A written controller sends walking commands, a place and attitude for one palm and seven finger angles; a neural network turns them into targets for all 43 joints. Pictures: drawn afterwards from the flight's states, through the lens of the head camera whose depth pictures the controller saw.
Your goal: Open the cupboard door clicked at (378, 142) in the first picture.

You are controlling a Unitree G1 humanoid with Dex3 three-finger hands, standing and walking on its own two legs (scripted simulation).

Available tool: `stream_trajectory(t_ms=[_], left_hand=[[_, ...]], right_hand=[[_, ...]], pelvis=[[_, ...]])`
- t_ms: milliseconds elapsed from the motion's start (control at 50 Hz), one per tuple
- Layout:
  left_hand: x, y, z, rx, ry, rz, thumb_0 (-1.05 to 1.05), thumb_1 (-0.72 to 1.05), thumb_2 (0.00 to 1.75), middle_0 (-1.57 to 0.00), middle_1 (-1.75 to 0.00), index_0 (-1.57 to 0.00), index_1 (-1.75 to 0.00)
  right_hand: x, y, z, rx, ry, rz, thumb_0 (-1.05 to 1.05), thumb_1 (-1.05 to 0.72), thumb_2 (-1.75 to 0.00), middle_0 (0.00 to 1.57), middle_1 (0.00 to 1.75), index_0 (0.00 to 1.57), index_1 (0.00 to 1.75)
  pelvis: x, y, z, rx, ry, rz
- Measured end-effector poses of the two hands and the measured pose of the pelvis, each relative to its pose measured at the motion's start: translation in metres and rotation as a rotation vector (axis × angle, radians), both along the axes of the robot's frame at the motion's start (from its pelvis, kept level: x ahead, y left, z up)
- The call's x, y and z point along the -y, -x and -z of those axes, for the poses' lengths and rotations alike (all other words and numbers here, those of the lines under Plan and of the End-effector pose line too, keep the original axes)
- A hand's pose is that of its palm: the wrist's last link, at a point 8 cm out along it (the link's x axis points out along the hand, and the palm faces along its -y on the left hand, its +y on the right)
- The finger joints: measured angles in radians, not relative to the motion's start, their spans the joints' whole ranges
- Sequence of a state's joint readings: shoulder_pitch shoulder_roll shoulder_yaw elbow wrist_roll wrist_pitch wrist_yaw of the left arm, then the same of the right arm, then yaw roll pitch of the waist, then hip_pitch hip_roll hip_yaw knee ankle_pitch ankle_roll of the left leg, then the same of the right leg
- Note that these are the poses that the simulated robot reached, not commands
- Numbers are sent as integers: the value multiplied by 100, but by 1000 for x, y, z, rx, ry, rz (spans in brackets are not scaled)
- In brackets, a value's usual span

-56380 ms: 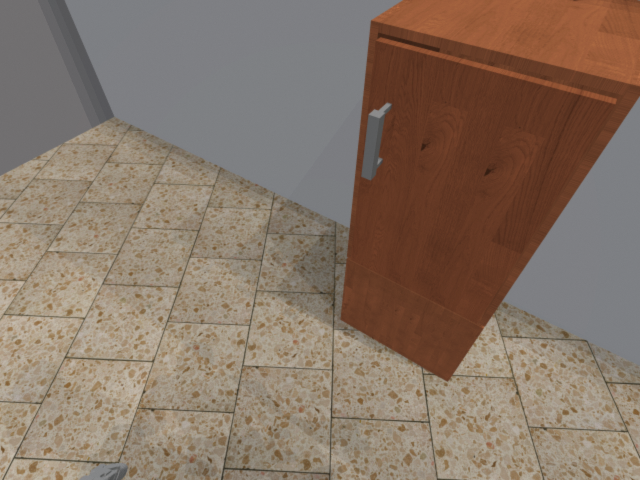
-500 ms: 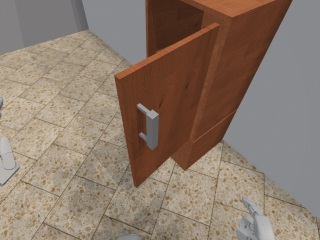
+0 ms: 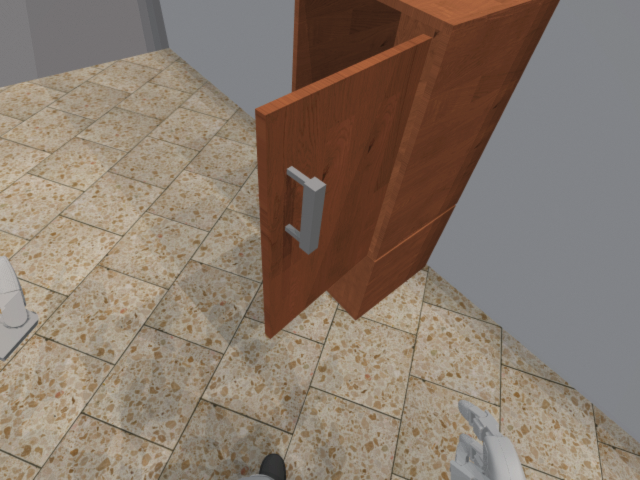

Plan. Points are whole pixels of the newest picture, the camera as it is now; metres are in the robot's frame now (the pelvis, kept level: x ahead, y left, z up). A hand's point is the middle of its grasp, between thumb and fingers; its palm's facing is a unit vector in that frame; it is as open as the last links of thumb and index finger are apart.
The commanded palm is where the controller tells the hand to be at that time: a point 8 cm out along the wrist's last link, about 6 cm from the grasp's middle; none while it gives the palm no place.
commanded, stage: stop stepping back and stand still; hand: left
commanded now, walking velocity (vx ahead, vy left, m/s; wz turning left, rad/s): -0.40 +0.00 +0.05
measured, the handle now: (301, 211) +0.48 +0.07 +0.05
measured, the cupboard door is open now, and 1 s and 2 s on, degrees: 96 96 96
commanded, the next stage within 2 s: let the arm hang, fingers relaxed in 0.80 s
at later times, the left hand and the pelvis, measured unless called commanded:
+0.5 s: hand out of the picture +0.09 +0.25 +0.17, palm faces +0.36 -0.81 -0.46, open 7.4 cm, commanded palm +0.06 +0.29 +0.18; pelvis -0.11 +0.00 +0.00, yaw -4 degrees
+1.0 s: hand out of the picture +0.10 +0.27 +0.05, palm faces +0.23 -0.84 -0.49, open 7.4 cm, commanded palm none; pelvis -0.12 +0.01 -0.01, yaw +0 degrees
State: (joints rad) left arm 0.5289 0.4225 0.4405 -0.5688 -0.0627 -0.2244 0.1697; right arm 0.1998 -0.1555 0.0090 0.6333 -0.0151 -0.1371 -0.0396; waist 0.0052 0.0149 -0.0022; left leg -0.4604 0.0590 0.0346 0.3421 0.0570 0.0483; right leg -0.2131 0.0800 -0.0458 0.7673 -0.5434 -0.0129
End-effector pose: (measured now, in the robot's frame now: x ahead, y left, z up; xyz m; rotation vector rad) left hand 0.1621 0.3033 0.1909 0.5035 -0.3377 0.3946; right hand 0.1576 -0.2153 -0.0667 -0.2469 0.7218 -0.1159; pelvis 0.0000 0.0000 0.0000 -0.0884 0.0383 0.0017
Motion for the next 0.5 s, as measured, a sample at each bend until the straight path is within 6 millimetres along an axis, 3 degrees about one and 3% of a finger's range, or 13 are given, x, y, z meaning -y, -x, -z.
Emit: stream_trajectory(t_ms=[120, 220, 300, 440, 500], left_hand=[[22, 20, 6, -25, -40, 97, 1, 89, 90, -21, -30, -21, -30], [15, 26, 17, -58, -18, 115, 1, 89, 90, -21, -30, -22, -30], [9, 34, 19, -64, 11, 97, 1, 89, 90, -21, -30, -22, -30], [19, 91, 2, -94, -60, 103, 2, 89, 90, -21, -30, -22, -30], [12, 108, 0, -67, -46, 69, 1, 89, 90, -21, -30, -22, -30]], right_hand=[[9, 30, 15, -8, -4, 7, 1, -90, -90, 20, 30, 20, 30], [23, 68, 11, -4, 29, 111, 2, -90, -90, 21, 30, 20, 30], [28, 98, 2, 18, 47, 144, 2, -90, -90, 20, 30, 20, 30], [32, 145, 0, -15, 33, 135, 2, -90, -90, 20, 30, 20, 30], [34, 160, 5, -67, 49, 135, 2, -90, -90, 20, 30, 20, 30]], pelvis=[[4, 37, 10, 8, -36, 70], [-2, 44, 13, 42, -49, 75], [-3, 66, 8, 69, -74, 72], [0, 100, 0, 58, -74, 60], [-4, 105, -3, 51, -89, 80]])
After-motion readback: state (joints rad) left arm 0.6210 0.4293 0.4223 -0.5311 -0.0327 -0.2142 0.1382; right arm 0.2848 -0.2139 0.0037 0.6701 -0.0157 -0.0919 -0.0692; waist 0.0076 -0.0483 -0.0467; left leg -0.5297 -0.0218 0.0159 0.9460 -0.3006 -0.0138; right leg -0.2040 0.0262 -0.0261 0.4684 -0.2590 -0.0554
